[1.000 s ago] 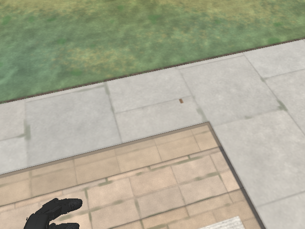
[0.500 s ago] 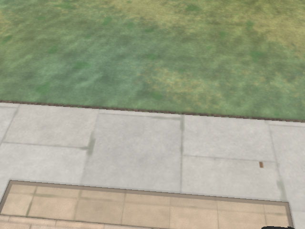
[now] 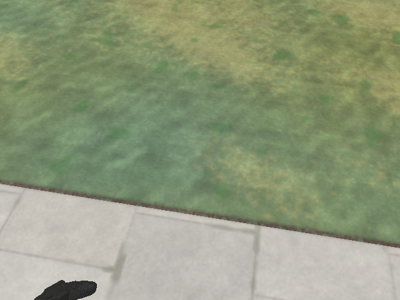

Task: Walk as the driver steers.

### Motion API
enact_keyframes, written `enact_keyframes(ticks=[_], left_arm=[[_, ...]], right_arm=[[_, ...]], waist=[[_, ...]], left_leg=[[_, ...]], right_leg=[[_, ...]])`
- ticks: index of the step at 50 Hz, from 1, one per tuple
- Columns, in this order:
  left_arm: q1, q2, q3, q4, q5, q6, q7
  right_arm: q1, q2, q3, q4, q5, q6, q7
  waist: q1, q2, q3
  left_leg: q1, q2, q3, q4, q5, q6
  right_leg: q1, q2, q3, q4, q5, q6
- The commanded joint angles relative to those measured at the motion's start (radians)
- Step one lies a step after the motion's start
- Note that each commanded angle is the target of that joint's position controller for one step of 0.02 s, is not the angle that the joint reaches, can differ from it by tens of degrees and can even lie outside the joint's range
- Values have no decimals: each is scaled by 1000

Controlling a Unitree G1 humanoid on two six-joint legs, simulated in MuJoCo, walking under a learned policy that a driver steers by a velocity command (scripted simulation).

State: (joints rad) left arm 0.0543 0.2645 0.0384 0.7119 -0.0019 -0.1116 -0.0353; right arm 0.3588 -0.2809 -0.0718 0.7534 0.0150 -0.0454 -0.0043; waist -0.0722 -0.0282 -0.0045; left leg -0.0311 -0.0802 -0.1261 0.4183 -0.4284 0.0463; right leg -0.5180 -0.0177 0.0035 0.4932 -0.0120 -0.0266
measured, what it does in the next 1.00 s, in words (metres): walks ahead: right foot, then left foot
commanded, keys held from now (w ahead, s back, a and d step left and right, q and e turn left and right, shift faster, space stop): w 0.06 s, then no key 0.94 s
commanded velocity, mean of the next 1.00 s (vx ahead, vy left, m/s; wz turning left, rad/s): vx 0.15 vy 0.00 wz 0.04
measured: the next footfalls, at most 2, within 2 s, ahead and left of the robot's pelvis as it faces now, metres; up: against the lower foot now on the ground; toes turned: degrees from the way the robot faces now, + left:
right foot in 0.02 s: +0.18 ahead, -0.12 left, +0.00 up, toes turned +0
left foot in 0.44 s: +0.32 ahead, +0.11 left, +0.00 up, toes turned +0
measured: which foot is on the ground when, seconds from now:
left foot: down 0.00-0.04, up 0.06-0.42, down 0.44-1.00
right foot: up 0.00-0.00, down 0.02-1.00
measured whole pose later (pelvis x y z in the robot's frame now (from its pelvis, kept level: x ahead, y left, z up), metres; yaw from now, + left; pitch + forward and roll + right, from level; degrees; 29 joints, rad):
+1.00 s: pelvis +0.22 +0.00 +0.00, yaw +0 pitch -1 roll +0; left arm 0.24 0.23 0.02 1.00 0.01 0.01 0.03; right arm 0.12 -0.21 -0.06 0.84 -0.01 0.01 -0.02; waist 0.02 0.00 0.03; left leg -0.35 -0.02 0.00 0.57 -0.20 0.02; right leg -0.11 -0.01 -0.01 0.54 -0.42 0.01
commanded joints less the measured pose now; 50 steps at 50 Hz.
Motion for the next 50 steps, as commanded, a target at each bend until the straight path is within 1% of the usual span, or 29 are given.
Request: enact_keyframes(ticks=[1,2,3,4,5,6,7,9,10,12,13,15,18,20,21,22,23,24,25,26,27,28,29,30,31,34,36,42,50], left_arm=[[236,203,73,-17,16,-24,8],[365,285,97,10,26,-16,10],[397,218,80,30,-3,-9,2],[320,166,62,16,-10,-2,8],[240,143,50,-4,3,7,13],[184,118,39,-8,12,10,11],[157,95,29,-10,17,7,10],[139,88,24,8,19,0,8],[133,100,26,18,19,-1,12],[123,129,34,35,14,9,23],[122,136,36,41,11,17,28],[149,143,37,61,5,31,34],[181,143,34,90,0,49,34],[172,142,33,100,-5,59,35],[156,136,30,102,-12,63,36],[173,121,25,110,-14,63,36],[202,95,16,110,7,55,37],[320,57,6,127,25,44,31],[317,35,-6,141,23,47,34],[268,53,-4,132,19,61,35],[239,63,-2,130,17,79,40],[223,86,2,134,18,97,43],[219,115,10,142,17,110,45],[222,113,10,146,15,115,45],[224,102,7,150,14,117,46],[211,93,6,165,10,115,51],[208,90,6,177,9,117,54],[208,78,7,216,9,127,62],[227,69,4,265,10,115,72]], right_arm=[[-33,-105,-18,-69,-11,-4,-5],[107,-39,2,-76,1,-19,-6],[95,-67,4,-72,5,-31,-2],[-4,-135,-14,-88,18,-34,1],[-78,-136,-12,-105,10,-34,-1],[-115,-126,-14,-114,-8,-31,-3],[-99,-119,-19,-111,-18,-23,-6],[-40,-72,-10,-92,-15,-7,-10],[-38,-57,-5,-90,-16,-2,-13],[-68,-30,7,-94,-21,3,-17],[-86,-23,11,-92,-21,3,-16],[-138,-28,12,-95,-17,4,-13],[-205,-44,5,-112,-16,6,-8],[-221,-51,1,-119,-20,3,-4],[-204,-50,-2,-113,-24,0,-3],[-181,-64,-8,-104,-32,-3,-4],[-157,-116,-19,-104,-42,-6,-12],[-165,-145,-23,-111,-46,3,-20],[-163,-57,-4,-104,-38,16,-19],[-187,-20,6,-100,-29,24,-14],[-232,-25,6,-105,-27,30,-7],[-265,-39,3,-115,-25,30,1],[-262,-56,-3,-116,-25,27,7],[-257,-66,-7,-108,-26,24,7],[-255,-64,-7,-102,-25,21,7],[-248,-45,-5,-82,-25,18,1],[-252,-44,-7,-69,-24,21,-3],[-272,-38,-11,-27,-22,34,-10],[-277,-36,-15,44,-20,45,-27]], waist=[[168,81,-196],[150,-172,-355],[167,-254,-366],[174,-146,-192],[151,-54,-105],[118,-11,-39],[83,-20,-32],[46,-56,-56],[37,-61,-63],[37,-60,-86],[44,-61,-98],[72,-63,-108],[101,-60,-94],[96,-64,-79],[76,-58,-75],[66,-36,-80],[78,25,-123],[144,149,-193],[119,194,-242],[113,183,-209],[120,154,-169],[117,124,-120],[103,90,-90],[105,83,-86],[106,80,-88],[98,62,-104],[97,49,-103],[99,36,-51],[93,33,1]], left_leg=[[-138,166,-64,338,665,77],[-503,11,29,734,280,-11],[-687,-8,-35,863,-142,-19],[-769,47,-41,935,-93,-20],[-743,95,3,916,-16,-22],[-700,123,26,853,23,-29],[-631,151,29,795,40,-36],[-541,156,51,698,58,-59],[-523,153,63,638,88,-70],[-483,153,78,492,184,-81],[-449,148,87,424,245,-83],[-411,134,97,320,351,-84],[-398,122,91,217,373,-73],[-373,112,95,145,348,-51],[-323,102,107,67,393,-34],[-242,104,98,-18,516,-12],[-113,191,14,13,841,20],[71,307,-87,89,1050,114],[84,342,-129,95,964,175],[25,315,-133,79,817,165],[-46,272,-102,76,699,130],[-113,227,-60,88,641,97],[-137,192,-21,96,615,70],[-136,179,-4,104,610,57],[-134,176,0,113,630,54],[-105,170,12,140,717,57],[-98,168,14,143,715,61],[-119,152,26,117,575,49],[-116,133,42,82,423,26]], right_leg=[[446,-98,92,18,32,-113],[833,-316,509,-24,-137,-279],[884,-370,770,-177,-366,-307],[756,-352,654,-192,-380,-262],[602,-320,510,-189,-210,-233],[463,-280,402,-196,18,-223],[385,-244,316,-199,207,-209],[321,-204,205,-204,456,-208],[309,-194,162,-209,539,-213],[303,-177,94,-212,593,-206],[299,-162,63,-211,589,-196],[321,-152,41,-210,543,-181],[373,-171,65,-183,444,-175],[389,-183,91,-140,381,-166],[381,-171,93,-103,327,-146],[366,-139,92,-61,252,-111],[314,-87,65,5,144,-62],[181,-22,31,59,-137,-9],[166,-17,20,80,-319,26],[176,-26,26,46,-346,38],[206,-27,24,4,-304,39],[234,-22,21,-31,-244,34],[230,-18,17,-29,-233,23],[230,-18,20,-28,-226,14],[245,-24,24,-29,-190,12],[270,-32,27,-19,-112,15],[275,-32,26,-18,-107,18],[262,-28,23,-41,-189,16],[218,-30,25,-80,-292,10]])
